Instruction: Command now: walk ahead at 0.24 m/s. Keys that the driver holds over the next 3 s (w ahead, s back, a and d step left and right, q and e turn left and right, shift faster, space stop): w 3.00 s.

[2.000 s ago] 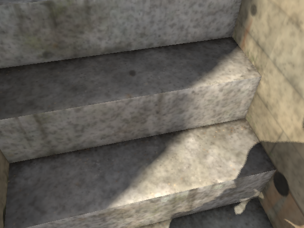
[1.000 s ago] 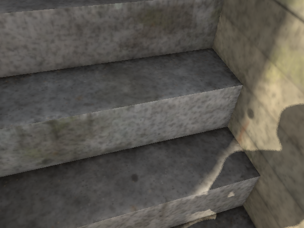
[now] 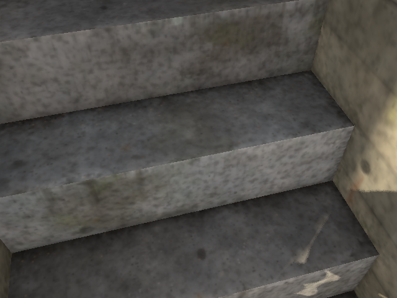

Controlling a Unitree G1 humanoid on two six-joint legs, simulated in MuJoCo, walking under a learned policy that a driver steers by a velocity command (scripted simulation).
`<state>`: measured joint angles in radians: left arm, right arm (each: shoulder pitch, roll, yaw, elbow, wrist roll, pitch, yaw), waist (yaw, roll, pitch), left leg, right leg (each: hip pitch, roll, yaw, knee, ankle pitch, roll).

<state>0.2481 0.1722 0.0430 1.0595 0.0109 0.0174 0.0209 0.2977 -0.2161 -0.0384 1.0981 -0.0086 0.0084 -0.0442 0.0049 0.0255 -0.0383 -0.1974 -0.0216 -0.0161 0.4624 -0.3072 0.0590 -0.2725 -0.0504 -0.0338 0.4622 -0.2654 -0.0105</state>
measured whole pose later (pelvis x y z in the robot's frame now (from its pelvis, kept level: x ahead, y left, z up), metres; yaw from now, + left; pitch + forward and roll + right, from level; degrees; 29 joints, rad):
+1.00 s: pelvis +0.13 -0.06 +0.19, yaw +0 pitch +3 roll -4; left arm 0.26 0.20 -0.02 0.82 -0.05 0.01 0.09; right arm 0.25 -0.20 0.01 0.79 -0.05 0.01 -0.07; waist -0.05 0.07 -0.15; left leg -0.56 0.11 -0.11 0.80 -0.53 0.09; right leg -0.72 -0.05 -0.13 1.23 -0.15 0.08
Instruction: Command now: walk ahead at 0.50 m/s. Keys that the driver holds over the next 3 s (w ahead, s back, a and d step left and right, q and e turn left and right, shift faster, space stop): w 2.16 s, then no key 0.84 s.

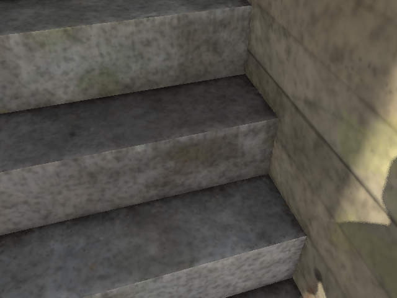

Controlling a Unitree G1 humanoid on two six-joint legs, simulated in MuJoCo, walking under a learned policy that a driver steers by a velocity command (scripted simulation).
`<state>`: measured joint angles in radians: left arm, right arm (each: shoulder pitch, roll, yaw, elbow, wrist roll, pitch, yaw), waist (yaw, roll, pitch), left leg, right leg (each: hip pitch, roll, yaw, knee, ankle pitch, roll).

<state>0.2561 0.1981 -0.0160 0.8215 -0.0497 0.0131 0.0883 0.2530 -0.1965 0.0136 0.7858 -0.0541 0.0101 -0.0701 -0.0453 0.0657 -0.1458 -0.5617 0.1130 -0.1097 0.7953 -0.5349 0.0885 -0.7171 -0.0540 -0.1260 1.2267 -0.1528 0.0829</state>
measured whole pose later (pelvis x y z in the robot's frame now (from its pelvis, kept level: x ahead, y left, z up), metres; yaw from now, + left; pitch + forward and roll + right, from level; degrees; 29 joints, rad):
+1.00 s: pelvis -0.12 +0.12 -0.18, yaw +5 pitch +0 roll +0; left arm 0.20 0.20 0.00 0.62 0.01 0.05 0.10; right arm 0.27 -0.23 0.01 0.70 0.00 0.04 0.00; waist 0.00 -0.12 0.02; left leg -0.29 0.02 0.02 0.77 -0.04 0.13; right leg -1.00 -0.04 0.12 1.72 -0.63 0.06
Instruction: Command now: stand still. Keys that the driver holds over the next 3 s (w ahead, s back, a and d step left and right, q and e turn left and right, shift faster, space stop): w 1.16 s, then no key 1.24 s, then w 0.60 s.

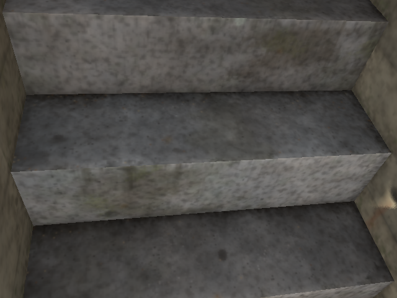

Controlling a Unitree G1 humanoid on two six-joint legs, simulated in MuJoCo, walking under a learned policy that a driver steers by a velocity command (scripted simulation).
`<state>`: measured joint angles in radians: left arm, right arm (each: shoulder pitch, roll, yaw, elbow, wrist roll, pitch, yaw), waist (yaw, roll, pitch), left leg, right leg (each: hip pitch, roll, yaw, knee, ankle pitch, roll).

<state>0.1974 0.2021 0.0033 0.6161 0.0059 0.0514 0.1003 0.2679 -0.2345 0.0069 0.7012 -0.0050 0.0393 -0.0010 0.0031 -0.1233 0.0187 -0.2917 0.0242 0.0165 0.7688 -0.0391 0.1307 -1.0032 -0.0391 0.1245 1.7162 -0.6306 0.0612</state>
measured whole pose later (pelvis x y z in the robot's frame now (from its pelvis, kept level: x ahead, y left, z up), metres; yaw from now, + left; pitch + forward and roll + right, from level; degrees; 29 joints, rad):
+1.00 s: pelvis -0.23 -0.11 -0.14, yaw -4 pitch +0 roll +1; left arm 0.35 0.31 0.05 0.74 0.01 0.09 0.04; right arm 0.10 -0.19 -0.01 0.50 -0.02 0.03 -0.14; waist -0.02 -0.02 0.05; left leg -0.78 0.13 0.01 1.30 -0.51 -0.06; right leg -0.26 -0.06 -0.02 0.61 0.22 0.01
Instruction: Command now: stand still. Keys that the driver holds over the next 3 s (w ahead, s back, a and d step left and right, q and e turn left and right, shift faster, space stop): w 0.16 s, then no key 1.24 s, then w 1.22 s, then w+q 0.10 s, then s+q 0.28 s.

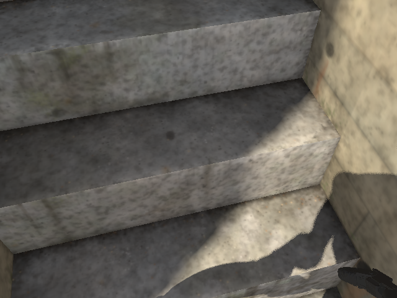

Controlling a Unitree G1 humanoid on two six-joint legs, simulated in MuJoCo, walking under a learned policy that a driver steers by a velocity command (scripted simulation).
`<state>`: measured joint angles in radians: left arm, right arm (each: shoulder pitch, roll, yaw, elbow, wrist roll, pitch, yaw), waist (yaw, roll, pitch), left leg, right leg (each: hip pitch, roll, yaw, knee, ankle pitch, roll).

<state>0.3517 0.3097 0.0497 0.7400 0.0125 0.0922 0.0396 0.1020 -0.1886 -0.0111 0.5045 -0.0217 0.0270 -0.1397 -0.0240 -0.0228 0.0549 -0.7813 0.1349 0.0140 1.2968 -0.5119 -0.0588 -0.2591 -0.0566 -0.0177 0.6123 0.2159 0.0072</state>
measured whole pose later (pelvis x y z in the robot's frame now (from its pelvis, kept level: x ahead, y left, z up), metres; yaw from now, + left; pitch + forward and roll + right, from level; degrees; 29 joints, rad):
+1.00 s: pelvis -0.07 -0.04 -0.08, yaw -1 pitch +0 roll +0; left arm 0.31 0.14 0.01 0.95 0.04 0.03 0.07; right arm 0.21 -0.17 -0.03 1.03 0.00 -0.02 0.00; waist 0.05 0.00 0.02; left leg -0.19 -0.02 0.02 0.39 -0.21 0.03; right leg -0.18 0.03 -0.05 0.37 -0.20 -0.04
